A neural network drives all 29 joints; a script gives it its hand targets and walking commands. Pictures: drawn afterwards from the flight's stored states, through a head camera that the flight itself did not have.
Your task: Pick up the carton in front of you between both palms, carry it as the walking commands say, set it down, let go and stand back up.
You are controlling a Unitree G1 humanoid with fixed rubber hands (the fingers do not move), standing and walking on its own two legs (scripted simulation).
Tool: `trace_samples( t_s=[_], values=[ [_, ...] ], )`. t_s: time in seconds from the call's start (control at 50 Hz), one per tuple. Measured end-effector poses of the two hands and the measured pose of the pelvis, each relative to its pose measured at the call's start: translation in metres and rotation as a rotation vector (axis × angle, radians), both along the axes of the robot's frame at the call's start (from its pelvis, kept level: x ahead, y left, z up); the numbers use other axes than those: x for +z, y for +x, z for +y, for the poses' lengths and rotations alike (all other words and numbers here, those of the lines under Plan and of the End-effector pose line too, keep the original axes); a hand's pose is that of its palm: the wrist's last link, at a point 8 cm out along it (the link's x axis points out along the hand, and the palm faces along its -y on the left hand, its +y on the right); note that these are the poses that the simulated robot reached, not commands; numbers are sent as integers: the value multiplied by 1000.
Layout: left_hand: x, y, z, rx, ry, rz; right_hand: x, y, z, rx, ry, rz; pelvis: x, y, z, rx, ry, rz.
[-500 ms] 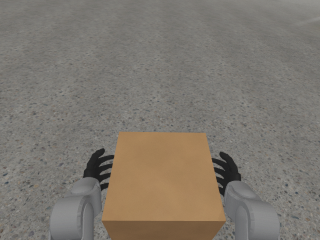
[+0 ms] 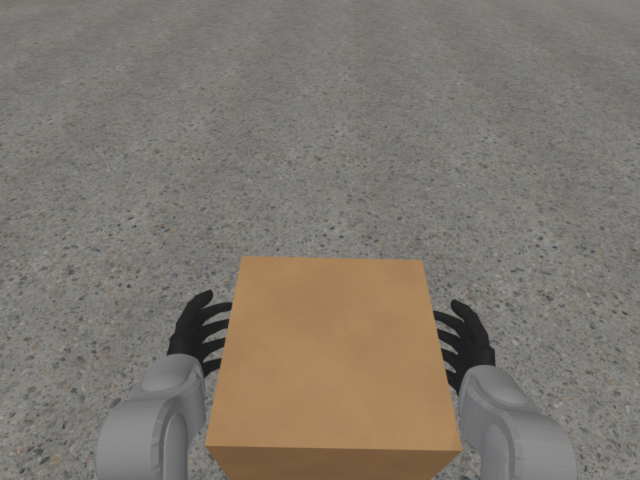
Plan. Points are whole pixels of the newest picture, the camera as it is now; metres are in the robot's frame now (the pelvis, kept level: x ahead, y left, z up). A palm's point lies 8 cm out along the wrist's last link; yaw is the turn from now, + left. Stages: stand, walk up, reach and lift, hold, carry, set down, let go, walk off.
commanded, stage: carry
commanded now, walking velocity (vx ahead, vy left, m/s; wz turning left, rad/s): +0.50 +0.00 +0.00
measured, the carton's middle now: (328, 385) +0.25 +0.00 +0.02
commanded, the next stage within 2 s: none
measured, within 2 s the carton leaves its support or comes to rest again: neither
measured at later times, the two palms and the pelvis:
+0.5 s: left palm (225, 183) +0.56 +0.17 +0.11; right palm (406, 187) +0.55 -0.13 +0.12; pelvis +0.32 +0.03 +0.00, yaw -2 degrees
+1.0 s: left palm (258, 103) +0.88 +0.16 +0.11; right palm (389, 108) +0.88 -0.14 +0.11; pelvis +0.65 +0.01 +0.00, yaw +0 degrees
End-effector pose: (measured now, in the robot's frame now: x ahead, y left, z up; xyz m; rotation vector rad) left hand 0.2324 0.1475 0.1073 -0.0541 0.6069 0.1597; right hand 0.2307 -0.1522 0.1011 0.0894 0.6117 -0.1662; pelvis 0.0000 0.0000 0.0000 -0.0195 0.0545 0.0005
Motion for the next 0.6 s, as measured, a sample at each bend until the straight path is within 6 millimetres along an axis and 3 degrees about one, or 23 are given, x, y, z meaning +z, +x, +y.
trace_samples(
  t_s=[0.1,0.26,0.4,0.5,0.6],
  values=[
    [-8,49,-9,28,10,103,-9,58,-9,27,11,103,15,49,-13,20,20,7],
    [11,134,-8,38,10,82,9,144,-8,33,6,83,36,142,-14,2,44,7],
    [19,238,2,-9,-9,-1,23,235,2,-14,-13,1,26,239,5,-13,27,3],
    [2,325,25,-25,-40,-33,15,316,24,-28,-46,-30,3,321,29,-37,25,0],
    [-8,390,35,-49,-41,79,6,373,35,-53,-47,81,16,373,45,-58,9,13]
  ],
)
